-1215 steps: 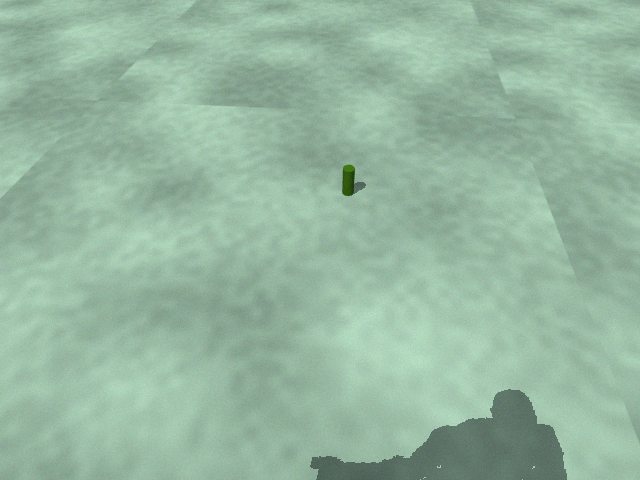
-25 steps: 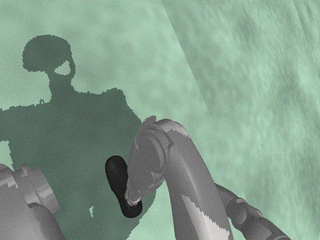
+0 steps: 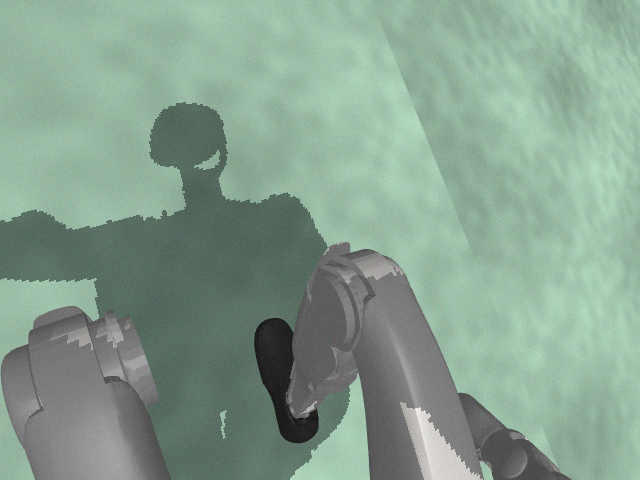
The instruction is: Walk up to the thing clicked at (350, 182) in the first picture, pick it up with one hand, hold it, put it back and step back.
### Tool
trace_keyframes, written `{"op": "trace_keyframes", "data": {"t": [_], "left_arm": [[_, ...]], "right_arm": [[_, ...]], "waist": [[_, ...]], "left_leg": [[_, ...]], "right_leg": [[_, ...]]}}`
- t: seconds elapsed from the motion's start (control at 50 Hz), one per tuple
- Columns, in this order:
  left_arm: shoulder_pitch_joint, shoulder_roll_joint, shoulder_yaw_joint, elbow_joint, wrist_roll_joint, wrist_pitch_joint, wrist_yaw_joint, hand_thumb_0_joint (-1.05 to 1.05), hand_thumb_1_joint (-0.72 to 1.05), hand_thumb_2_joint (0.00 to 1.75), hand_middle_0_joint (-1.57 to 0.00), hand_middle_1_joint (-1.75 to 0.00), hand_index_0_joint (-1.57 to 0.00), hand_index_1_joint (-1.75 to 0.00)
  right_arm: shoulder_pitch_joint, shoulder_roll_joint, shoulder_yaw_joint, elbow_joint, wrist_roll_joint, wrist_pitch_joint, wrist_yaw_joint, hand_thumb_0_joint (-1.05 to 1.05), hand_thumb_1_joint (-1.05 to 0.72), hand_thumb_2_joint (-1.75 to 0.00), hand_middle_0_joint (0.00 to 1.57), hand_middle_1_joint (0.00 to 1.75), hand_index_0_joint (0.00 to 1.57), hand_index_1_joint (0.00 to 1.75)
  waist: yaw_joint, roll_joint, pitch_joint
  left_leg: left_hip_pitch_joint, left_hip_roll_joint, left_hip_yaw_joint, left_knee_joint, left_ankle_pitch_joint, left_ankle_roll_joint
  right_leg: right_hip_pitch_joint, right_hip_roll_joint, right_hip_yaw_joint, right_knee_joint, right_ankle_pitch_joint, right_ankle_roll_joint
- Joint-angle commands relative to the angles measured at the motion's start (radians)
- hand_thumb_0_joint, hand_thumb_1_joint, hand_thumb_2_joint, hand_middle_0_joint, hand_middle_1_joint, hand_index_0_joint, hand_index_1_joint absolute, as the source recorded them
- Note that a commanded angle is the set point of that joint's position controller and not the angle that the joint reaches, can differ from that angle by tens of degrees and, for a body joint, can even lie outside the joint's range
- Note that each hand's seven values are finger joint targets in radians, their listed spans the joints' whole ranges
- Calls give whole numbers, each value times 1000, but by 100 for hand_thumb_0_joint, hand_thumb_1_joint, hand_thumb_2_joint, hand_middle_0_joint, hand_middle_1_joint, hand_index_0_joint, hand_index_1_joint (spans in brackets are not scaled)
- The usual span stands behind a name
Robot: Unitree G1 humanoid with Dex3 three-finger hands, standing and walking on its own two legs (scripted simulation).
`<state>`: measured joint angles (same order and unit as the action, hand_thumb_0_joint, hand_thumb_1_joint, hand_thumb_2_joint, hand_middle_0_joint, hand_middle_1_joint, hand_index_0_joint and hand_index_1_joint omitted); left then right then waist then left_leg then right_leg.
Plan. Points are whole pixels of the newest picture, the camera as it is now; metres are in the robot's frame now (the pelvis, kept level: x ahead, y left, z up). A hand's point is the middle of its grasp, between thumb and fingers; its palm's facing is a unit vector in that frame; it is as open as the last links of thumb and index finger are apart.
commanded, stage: rise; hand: left
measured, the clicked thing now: out of the picture +0.48 +0.34 -0.24
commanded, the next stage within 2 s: home in 0.02 s
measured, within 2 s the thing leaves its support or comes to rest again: neither
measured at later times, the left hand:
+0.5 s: hand out of the picture +0.33 +0.43 +0.00, palm faces +0.37 -0.77 -0.52, open 17.3 cm
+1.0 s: hand out of the picture +0.26 +0.30 +0.21, palm faces +0.36 -0.84 -0.40, open 17.3 cm
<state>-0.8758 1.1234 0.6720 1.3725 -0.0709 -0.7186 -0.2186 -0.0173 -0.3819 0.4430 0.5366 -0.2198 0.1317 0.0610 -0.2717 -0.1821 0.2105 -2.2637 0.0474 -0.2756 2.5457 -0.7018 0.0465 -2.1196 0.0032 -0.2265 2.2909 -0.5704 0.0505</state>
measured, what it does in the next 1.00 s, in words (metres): rises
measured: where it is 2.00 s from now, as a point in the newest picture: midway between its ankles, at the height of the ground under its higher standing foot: (221, 444)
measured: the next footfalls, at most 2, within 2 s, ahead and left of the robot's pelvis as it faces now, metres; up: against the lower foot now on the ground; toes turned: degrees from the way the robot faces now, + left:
none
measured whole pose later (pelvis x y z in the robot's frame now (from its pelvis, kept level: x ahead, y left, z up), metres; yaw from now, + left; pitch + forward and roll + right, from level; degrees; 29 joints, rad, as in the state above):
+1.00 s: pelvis +0.07 -0.01 +0.31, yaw +13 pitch +24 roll -4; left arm 0.05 0.35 0.19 0.41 0.01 0.11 0.14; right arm 0.16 -0.24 0.02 0.54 0.04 0.02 -0.10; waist -0.06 0.01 -0.17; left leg -1.25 0.05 -0.05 1.44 -0.60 -0.01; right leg -1.23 -0.02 -0.08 1.37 -0.55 0.00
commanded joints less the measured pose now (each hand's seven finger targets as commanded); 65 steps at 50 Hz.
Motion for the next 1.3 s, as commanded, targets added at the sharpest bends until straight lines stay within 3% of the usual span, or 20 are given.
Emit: {"op": "trace_keyframes", "data": {"t": [0.0, 0.04, 0.08, 0.12, 0.14, 0.16, 0.22, 0.32, 0.36, 0.44, 0.54, 0.64, 0.72, 0.82, 0.86, 0.96, 1.08, 1.14, 1.18, 1.28], "left_arm": [[-224, 244, -32, -174, 112, 79, 49, 0, -52, 7, -7, -7, -6, -7], [-253, 325, -8, -296, 156, 133, 73, 0, -51, 5, -7, -7, -7, -6], [-250, 420, 47, -368, 196, 195, 103, 0, -53, 4, -8, -8, -9, -7], [-261, 384, 27, -440, 209, 244, 120, 0, -45, 12, -7, -8, -7, -8], [-232, 335, 8, -432, 216, 272, 128, 0, -48, 9, -6, -6, -6, -6], [-160, 320, 22, -415, 219, 303, 141, 0, -51, 8, -6, -6, -6, -6], [-55, 200, -13, -442, 219, 369, 161, 0, -52, 7, -5, -6, -6, -6], [110, -33, -132, -576, 197, 473, 178, 0, -52, 7, -5, -6, -6, -6], [181, -65, -140, -657, 186, 513, 194, 0, -53, 6, -5, -5, -5, -5], [288, -112, -163, -887, 167, 571, 226, 0, -57, 5, -5, -5, -5, -5], [451, -178, -174, -1094, 141, 628, 284, 0, -51, 8, -6, -6, -6, -6], [561, -302, -223, -1078, 123, 665, 324, 0, -49, 9, -6, -6, -6, -6], [671, -423, -290, -1054, 107, 697, 341, 0, -52, 7, -5, -6, -5, -6], [789, -519, -353, -1058, 95, 740, 357, 0, -52, 7, -5, -6, -5, -6], [822, -544, -380, -1087, 88, 755, 362, 0, -53, 7, -5, -5, -5, -5], [913, -604, -431, -1136, 79, 799, 386, 0, -53, 7, -5, -6, -5, -6], [1084, -682, -511, -1245, 71, 855, 405, 0, -54, 6, -5, -5, -5, -5], [1093, -719, -558, -1345, 65, 877, 414, 0, -53, 7, -5, -6, -5, -6], [1215, -762, -591, -1359, 66, 899, 413, 0, -54, 6, -5, -5, -5, -5], [1274, -783, -626, -1501, 64, 928, 413, 0, -52, 7, -5, -6, -5, -6]], "right_arm": [[137, -309, -184, 8, 42, 20, -11, 0, -86, -90, 20, 30, 20, 30], [166, -301, -217, 14, 54, 29, -2, 0, -89, -90, 20, 30, 20, 30], [203, -293, -245, 13, 72, 44, 1, 0, -93, -91, 20, 30, 20, 30], [220, -275, -273, 16, 88, 56, -1, 0, -90, -90, 20, 30, 20, 30], [224, -265, -288, 17, 95, 57, -3, 0, -90, -90, 20, 30, 20, 30], [229, -258, -299, 18, 103, 59, -5, 0, -90, -90, 20, 30, 20, 30], [244, -231, -341, 15, 122, 66, -7, 0, -90, -90, 20, 30, 20, 30], [246, -195, -429, -2, 179, 57, -10, 0, -90, -90, 20, 30, 20, 30], [255, -182, -462, -14, 203, 53, -14, 0, -90, -90, 20, 30, 20, 30], [251, -154, -494, -40, 241, 45, -36, 0, -90, -90, 20, 30, 20, 30], [229, -100, -501, -75, 264, 10, -78, 0, -90, -90, 20, 30, 20, 30], [208, -59, -500, -78, 265, -40, -121, 0, -90, -90, 20, 30, 20, 30], [217, -32, -500, -91, 267, -77, -141, 0, -90, -90, 20, 30, 20, 30], [229, -9, -492, -85, 261, -118, -159, 0, -90, -90, 20, 30, 20, 30], [232, -3, -488, -86, 256, -131, -164, 0, -90, -90, 20, 30, 20, 30], [228, 9, -480, -107, 259, -156, -186, 0, -90, -90, 20, 30, 20, 30], [256, 25, -475, -144, 262, -179, -215, 0, -90, -90, 20, 30, 20, 30], [254, 50, -463, -153, 261, -191, -227, 0, -90, -90, 20, 30, 20, 30], [258, 45, -470, -173, 261, -200, -238, 0, -90, -90, 20, 30, 20, 30], [239, 60, -460, -199, 252, -229, -256, 0, -90, -90, 20, 30, 20, 30]], "waist": [[-35, 575, -613], [12, 662, -724], [48, 729, -820], [61, 770, -861], [57, 769, -842], [82, 748, -828], [106, 684, -851], [153, 560, -884], [176, 475, -937], [204, 421, -997], [222, 383, -992], [212, 345, -893], [207, 314, -876], [215, 301, -823], [220, 305, -812], [234, 301, -705], [229, 278, -635], [229, 283, -570], [226, 261, -553], [231, 214, -452]], "left_leg": [[473, 42, 49, -404, 98, -50], [550, 34, 65, -422, 139, -56], [637, 34, 76, -431, 220, -60], [674, 33, 88, -460, 239, -65], [677, 32, 92, -478, 221, -66], [671, 28, 103, -487, 216, -66], [649, 15, 134, -512, 214, -61], [627, 2, 145, -611, 110, -43], [637, -6, 156, -657, 82, -32], [736, -4, 140, -777, 23, -24], [821, -10, 180, -893, 21, -17], [918, -17, 215, -982, 84, -17], [1012, -23, 242, -1059, 202, -19], [1187, -19, 231, -1199, 324, -30], [1251, -18, 233, -1242, 378, -34], [1363, -19, 234, -1392, 336, -39], [1511, -26, 252, -1526, 432, -39], [1559, -29, 258, -1606, 394, -40], [1602, -28, 258, -1636, 421, -41], [1626, -33, 263, -1693, 395, -34]], "right_leg": [[206, 44, -41, -157, 65, -70], [206, 36, -23, -141, 81, -75], [210, 34, -3, -132, 116, -79], [191, 32, 14, -133, 114, -84], [172, 30, 16, -144, 104, -84], [171, 30, 24, -155, 97, -84], [190, 27, 39, -194, 100, -85], [180, 17, 66, -270, 33, -91], [247, 15, 89, -335, 17, -87], [357, 14, 115, -443, -14, -82], [556, 7, 157, -607, -32, -79], [680, 2, 185, -753, -7, -78], [851, -2, 195, -869, 95, -77], [999, -2, 185, -987, 202, -79], [1066, -2, 185, -1034, 249, -78], [1190, -2, 181, -1167, 213, -75], [1394, 2, 178, -1316, 313, -66], [1449, 3, 170, -1385, 283, -65], [1484, 9, 163, -1413, 304, -64], [1543, 11, 156, -1487, 287, -55]]}}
